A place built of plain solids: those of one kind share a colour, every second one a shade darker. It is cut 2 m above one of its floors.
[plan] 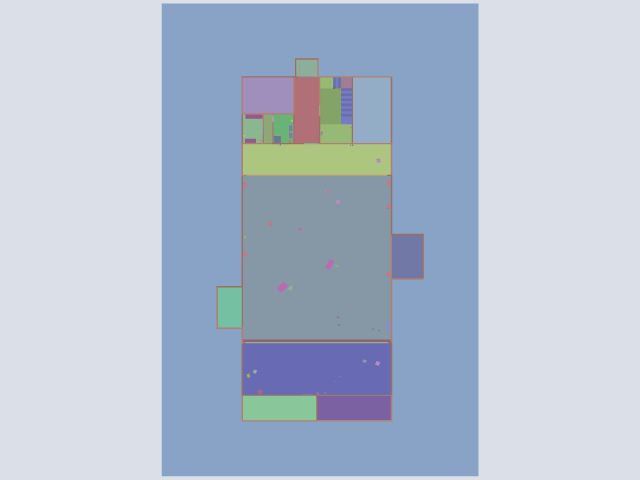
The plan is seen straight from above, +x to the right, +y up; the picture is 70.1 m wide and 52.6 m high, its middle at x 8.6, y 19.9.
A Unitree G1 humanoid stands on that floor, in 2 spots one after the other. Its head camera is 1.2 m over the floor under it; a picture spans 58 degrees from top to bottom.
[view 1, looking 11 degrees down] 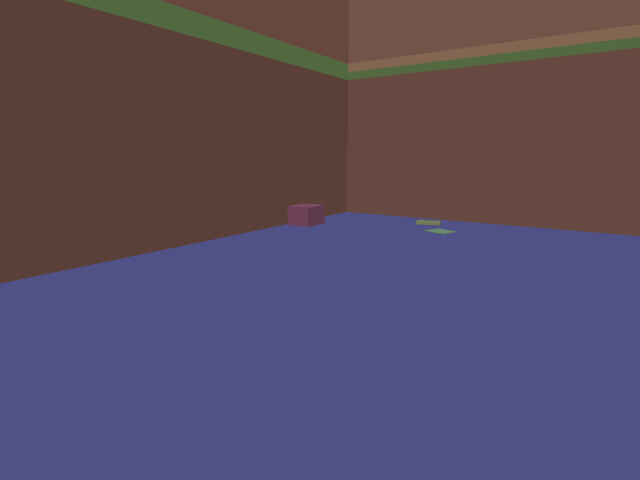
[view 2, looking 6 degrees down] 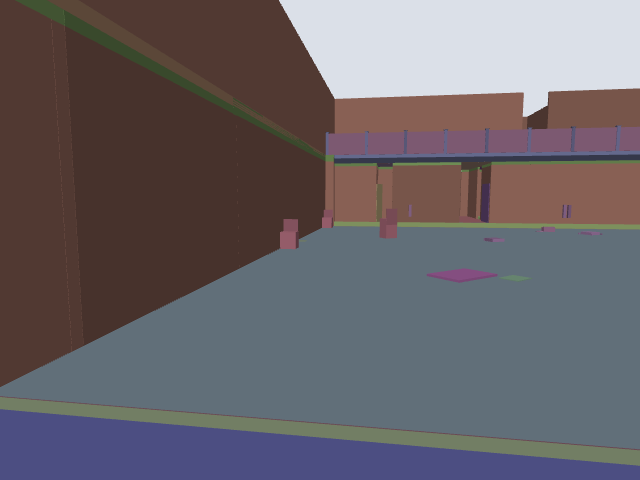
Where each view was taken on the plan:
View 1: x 8.26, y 7.72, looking -146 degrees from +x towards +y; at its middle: floor_stage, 6.29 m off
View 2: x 3.12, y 6.58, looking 99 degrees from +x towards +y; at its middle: floor_main_hall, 14.27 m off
